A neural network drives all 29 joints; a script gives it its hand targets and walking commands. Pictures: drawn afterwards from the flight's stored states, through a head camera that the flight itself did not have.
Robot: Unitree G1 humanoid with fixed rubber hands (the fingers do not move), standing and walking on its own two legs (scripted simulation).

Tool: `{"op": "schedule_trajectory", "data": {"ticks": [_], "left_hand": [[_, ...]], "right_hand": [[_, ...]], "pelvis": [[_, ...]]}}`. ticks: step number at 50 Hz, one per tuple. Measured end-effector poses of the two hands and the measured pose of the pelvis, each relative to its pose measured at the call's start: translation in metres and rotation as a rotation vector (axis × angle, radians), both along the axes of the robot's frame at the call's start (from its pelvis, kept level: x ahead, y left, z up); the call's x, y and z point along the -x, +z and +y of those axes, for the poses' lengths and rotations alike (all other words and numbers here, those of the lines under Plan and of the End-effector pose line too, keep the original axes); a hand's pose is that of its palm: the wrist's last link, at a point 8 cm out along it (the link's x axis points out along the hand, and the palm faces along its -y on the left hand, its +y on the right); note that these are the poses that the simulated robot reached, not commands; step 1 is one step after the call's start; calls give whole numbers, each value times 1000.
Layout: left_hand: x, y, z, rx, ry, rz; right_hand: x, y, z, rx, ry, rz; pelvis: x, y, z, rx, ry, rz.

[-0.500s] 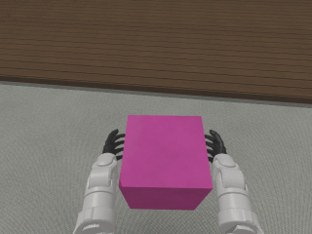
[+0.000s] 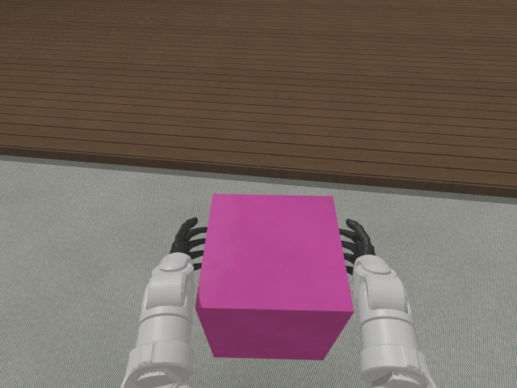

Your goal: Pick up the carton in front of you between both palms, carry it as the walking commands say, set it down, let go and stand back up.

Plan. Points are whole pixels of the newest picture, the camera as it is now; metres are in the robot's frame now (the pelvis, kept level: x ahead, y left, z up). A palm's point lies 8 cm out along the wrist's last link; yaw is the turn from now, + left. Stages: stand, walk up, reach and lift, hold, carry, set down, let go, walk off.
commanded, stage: reach and lift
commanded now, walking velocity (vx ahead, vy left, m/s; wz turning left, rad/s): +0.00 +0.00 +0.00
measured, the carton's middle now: (270, 280) +0.31 +0.00 -0.05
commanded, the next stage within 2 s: hold in 0.64 s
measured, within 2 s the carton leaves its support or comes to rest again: neither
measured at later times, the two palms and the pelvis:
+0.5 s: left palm (181, 254) +0.31 +0.15 +0.04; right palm (363, 257) +0.31 -0.15 +0.04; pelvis +0.02 +0.00 +0.01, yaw +0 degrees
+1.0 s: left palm (177, 257) +0.29 +0.15 +0.05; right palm (368, 259) +0.29 -0.15 +0.05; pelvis +0.01 +0.00 +0.01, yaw +0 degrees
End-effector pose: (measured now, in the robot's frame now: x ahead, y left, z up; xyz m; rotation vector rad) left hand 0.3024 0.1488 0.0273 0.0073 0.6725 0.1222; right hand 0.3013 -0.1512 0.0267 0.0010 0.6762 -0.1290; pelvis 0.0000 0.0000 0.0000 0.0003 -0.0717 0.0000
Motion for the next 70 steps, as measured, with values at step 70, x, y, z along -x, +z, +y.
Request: {"op": "schedule_trajectory", "data": {"ticks": [70], "left_hand": [[-32,59,18,28,41,-122]], "right_hand": [[-39,62,18,-22,-3,-122]], "pelvis": [[-50,-8,12,-9,19,104]]}}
